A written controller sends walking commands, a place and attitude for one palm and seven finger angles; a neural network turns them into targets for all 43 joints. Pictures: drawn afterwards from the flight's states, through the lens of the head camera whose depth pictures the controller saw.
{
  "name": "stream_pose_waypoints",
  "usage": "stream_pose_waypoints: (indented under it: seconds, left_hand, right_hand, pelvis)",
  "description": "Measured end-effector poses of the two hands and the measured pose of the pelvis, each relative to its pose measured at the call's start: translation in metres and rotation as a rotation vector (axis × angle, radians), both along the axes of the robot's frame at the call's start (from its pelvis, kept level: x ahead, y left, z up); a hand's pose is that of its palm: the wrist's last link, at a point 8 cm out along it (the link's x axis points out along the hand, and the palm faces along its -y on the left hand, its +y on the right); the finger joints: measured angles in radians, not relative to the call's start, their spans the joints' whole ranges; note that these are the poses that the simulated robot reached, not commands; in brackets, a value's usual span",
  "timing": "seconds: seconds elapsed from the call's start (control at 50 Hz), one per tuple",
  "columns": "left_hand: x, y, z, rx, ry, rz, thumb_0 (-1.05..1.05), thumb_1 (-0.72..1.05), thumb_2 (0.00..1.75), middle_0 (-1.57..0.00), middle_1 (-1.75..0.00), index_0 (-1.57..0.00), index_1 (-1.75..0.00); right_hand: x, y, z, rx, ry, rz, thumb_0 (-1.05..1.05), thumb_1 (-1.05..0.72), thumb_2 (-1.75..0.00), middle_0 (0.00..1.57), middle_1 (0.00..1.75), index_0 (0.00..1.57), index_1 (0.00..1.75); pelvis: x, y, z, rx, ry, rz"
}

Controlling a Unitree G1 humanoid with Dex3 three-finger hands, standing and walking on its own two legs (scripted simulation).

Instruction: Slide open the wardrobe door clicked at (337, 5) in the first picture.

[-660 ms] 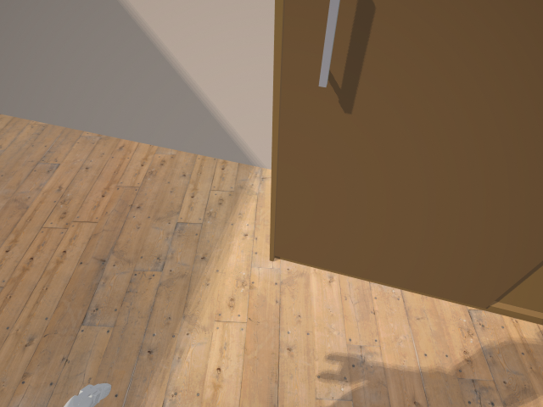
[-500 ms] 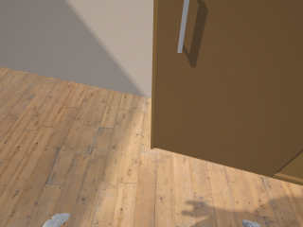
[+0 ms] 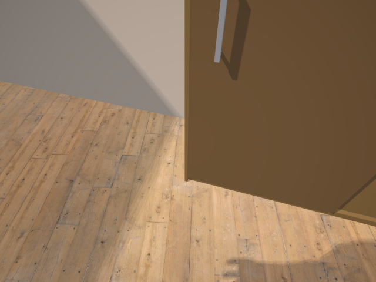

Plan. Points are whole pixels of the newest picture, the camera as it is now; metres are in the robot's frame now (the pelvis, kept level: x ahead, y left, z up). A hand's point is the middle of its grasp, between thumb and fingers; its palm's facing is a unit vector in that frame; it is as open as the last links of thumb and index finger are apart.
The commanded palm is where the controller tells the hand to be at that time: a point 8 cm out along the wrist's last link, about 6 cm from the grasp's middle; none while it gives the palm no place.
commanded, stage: stand and wait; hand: left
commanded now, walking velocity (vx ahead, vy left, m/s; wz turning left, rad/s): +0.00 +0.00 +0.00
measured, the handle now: (222, 21) +0.78 -0.05 +0.21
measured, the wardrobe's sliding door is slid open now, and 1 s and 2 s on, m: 0.00 0.00 0.00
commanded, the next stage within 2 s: look at it before walking up in 0.18 s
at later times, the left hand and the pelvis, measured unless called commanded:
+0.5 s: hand out of the picture +0.07 +0.24 -0.15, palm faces -0.03 -0.94 -0.33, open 7.3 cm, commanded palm none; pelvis -0.01 +0.00 +0.00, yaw +0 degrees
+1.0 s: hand out of the picture +0.08 +0.24 -0.15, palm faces -0.03 -0.94 -0.34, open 7.3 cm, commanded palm none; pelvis +0.00 -0.01 +0.00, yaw -1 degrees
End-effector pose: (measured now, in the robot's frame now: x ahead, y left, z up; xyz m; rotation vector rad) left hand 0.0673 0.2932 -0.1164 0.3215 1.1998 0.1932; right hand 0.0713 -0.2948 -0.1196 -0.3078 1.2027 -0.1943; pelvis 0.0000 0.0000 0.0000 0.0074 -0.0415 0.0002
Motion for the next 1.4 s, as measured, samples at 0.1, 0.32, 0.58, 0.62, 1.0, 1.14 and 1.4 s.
stream_pose_waypoints:
  seconds: [0.1, 0.32, 0.58, 0.62, 1.0, 1.14, 1.4]
  left_hand:
    - [-0.002, -0.002, 0.000, -0.003, 0.001, -0.004, 0.00, 0.91, 0.90, -0.21, -0.30, -0.20, -0.30]
    - [0.002, -0.007, 0.000, -0.014, -0.014, -0.013, 0.00, 0.91, 0.90, -0.21, -0.30, -0.20, -0.30]
    - [0.000, -0.008, -0.001, -0.015, 0.003, -0.007, 0.00, 0.91, 0.90, -0.21, -0.30, -0.20, -0.30]
    - [-0.001, -0.008, -0.001, -0.013, 0.005, -0.005, 0.00, 0.91, 0.90, -0.21, -0.30, -0.20, -0.30]
    - [0.006, -0.008, -0.001, -0.008, 0.025, -0.001, 0.00, 0.91, 0.90, -0.21, -0.30, -0.20, -0.30]
    - [0.009, -0.022, -0.010, -0.025, 0.051, -0.021, 0.00, 0.91, 0.90, -0.21, -0.30, -0.20, -0.30]
    - [0.009, -0.068, -0.030, -0.114, 0.067, -0.092, 0.00, 0.91, 0.90, -0.21, -0.30, -0.20, -0.30]
  right_hand:
    - [-0.011, -0.001, -0.001, 0.003, 0.017, -0.008, 0.00, -0.91, -0.90, 0.21, 0.30, 0.20, 0.30]
    - [-0.020, 0.001, -0.002, 0.010, 0.025, -0.014, 0.00, -0.91, -0.90, 0.21, 0.30, 0.20, 0.30]
    - [-0.015, 0.001, -0.002, 0.011, 0.025, -0.011, 0.00, -0.91, -0.90, 0.21, 0.30, 0.20, 0.30]
    - [-0.014, 0.001, -0.001, 0.010, 0.024, -0.010, 0.00, -0.91, -0.90, 0.21, 0.30, 0.20, 0.30]
    - [0.005, -0.002, -0.001, 0.007, 0.011, -0.003, 0.00, -0.91, -0.90, 0.21, 0.30, 0.20, 0.30]
    - [-0.002, 0.008, -0.009, 0.028, -0.003, -0.054, 0.00, -0.91, -0.90, 0.21, 0.30, 0.20, 0.30]
    - [-0.069, 0.038, -0.034, 0.118, 0.074, -0.197, 0.00, -0.91, -0.90, 0.21, 0.30, 0.20, 0.30]
  pelvis:
    - [-0.004, -0.001, 0.001, -0.001, 0.000, -0.002]
    - [-0.009, -0.002, 0.002, 0.000, 0.002, -0.002]
    - [-0.006, -0.003, 0.002, 0.000, 0.009, -0.002]
    - [-0.005, -0.003, 0.002, 0.000, 0.009, -0.002]
    - [0.004, -0.005, 0.002, 0.000, 0.019, -0.013]
    - [0.004, -0.006, -0.002, 0.003, 0.026, -0.058]
    - [-0.008, -0.008, -0.014, 0.011, 0.029, -0.121]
